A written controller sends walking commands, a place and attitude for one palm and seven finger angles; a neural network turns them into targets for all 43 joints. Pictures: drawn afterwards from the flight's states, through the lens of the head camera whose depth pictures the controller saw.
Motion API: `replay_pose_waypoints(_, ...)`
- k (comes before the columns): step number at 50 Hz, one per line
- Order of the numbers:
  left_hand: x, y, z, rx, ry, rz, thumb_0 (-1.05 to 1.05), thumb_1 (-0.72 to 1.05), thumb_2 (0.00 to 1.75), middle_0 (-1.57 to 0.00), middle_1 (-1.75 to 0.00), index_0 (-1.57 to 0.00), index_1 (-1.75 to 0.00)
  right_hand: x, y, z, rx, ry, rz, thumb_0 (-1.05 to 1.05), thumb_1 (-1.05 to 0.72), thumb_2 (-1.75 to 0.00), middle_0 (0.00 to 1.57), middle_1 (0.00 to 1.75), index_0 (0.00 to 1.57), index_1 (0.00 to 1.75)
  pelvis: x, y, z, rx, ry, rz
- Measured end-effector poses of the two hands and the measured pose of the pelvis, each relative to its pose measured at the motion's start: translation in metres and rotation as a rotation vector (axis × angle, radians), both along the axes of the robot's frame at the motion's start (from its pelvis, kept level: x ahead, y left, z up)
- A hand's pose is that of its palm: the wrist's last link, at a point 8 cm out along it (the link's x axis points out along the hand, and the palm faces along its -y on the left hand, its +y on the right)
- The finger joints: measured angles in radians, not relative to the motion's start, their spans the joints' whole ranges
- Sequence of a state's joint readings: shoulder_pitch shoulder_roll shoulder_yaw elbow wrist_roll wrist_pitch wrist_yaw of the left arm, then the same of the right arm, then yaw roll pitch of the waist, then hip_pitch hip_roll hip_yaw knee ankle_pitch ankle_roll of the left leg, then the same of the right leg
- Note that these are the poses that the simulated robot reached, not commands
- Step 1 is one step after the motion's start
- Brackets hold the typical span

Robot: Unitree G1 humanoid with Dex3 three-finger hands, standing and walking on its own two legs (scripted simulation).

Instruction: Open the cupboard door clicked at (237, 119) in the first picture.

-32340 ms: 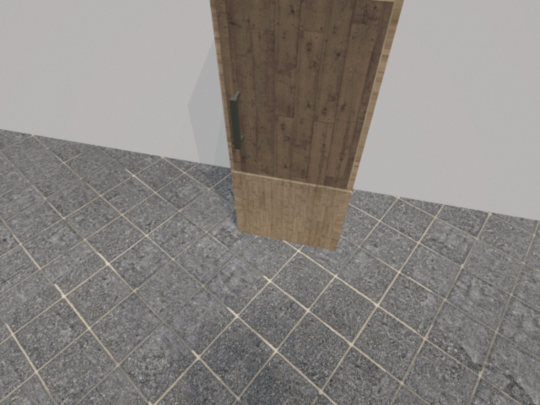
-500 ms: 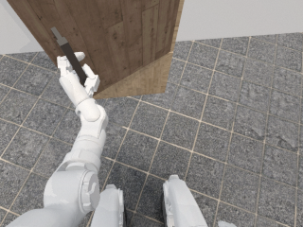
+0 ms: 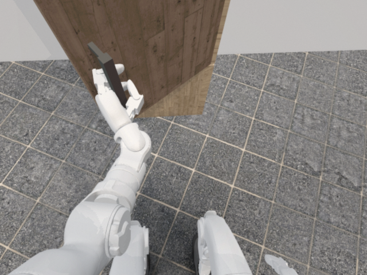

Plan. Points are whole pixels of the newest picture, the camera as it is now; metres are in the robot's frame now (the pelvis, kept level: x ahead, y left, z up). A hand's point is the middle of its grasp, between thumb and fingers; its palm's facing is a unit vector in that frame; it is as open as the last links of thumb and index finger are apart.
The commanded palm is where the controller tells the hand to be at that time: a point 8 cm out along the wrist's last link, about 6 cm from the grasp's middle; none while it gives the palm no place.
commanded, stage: open thumb and fingers to let go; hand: left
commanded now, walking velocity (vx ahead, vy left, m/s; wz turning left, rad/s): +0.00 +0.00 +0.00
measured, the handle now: (111, 82) +0.51 +0.11 +0.04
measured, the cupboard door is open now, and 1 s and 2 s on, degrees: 37 37 39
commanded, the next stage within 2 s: slide the hand sideways off the handle in 0.64 s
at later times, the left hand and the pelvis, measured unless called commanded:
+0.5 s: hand (131, 93) +0.50 +0.07 +0.02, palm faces +0.43 -0.90 -0.03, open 13.7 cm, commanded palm +0.45 +0.08 +0.02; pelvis +0.01 +0.03 +0.00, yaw -1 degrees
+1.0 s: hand (128, 110) +0.46 +0.08 +0.02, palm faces -0.02 -0.99 -0.11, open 15.7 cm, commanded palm +0.44 +0.09 +0.02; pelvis -0.01 +0.04 +0.00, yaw +0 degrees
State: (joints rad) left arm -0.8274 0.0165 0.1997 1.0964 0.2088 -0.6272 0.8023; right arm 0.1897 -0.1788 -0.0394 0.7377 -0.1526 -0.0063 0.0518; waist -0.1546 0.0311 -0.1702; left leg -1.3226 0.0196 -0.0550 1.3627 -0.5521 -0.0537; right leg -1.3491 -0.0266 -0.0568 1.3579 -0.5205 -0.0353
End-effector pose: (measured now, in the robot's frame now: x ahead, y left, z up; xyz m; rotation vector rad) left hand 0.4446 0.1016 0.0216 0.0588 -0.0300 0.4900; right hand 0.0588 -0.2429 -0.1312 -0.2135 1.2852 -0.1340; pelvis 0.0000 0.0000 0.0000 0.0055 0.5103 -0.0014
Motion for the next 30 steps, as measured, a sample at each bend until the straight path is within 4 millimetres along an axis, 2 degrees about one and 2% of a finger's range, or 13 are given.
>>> replay_pose_waypoints(5, 0.008, 0.006, 0.002, -0.013, 0.024, 0.002, 0.01, 0.44, 0.7, -0.39, -1.31, -0.32, -1.31, -0.015, 0.01, 0.001, 0.014, 0.047, -0.011, 0.0, -0.91, -0.9, 0.2, 0.3, 0.2, 0.3, 0.0, 0.005, 0.003, -0.004, 0.009, -0.002)
replay_pose_waypoints(14, 0.012, 0.01, 0.002, -0.028, 0.033, -0.011, 0.0, -0.11, 0.46, -0.35, -1.25, -0.33, -1.26, -0.044, 0.02, 0.012, 0.009, 0.137, -0.023, 0.0, -0.91, -0.9, 0.2, 0.3, 0.2, 0.3, 0.006, 0.016, 0.006, -0.021, 0.019, -0.002)
replay_pose_waypoints(18, 0.012, 0.01, 0.002, -0.032, 0.028, -0.019, 0.0, -0.3, 0.38, -0.34, -1.2, -0.32, -1.22, -0.051, 0.022, 0.015, 0.001, 0.162, -0.024, 0.0, -0.91, -0.9, 0.2, 0.3, 0.2, 0.3, 0.007, 0.021, 0.006, -0.028, 0.021, -0.001)
replay_pose_waypoints(23, 0.011, 0.011, 0.002, -0.032, 0.025, -0.035, -0.01, -0.42, 0.33, -0.36, -1.09, -0.33, -1.12, -0.051, 0.025, 0.017, -0.004, 0.166, -0.022, 0.0, -0.91, -0.9, 0.2, 0.3, 0.2, 0.3, 0.008, 0.027, 0.005, -0.035, 0.019, -0.002)
replay_pose_waypoints(30, 0.004, 0.01, 0.002, -0.027, 0.026, -0.064, -0.01, -0.48, 0.31, -0.41, -0.92, -0.37, -0.97, -0.041, 0.034, 0.014, 0.009, 0.137, -0.002, 0.0, -0.91, -0.9, 0.2, 0.3, 0.2, 0.3, 0.006, 0.032, 0.004, -0.04, 0.01, -0.001)
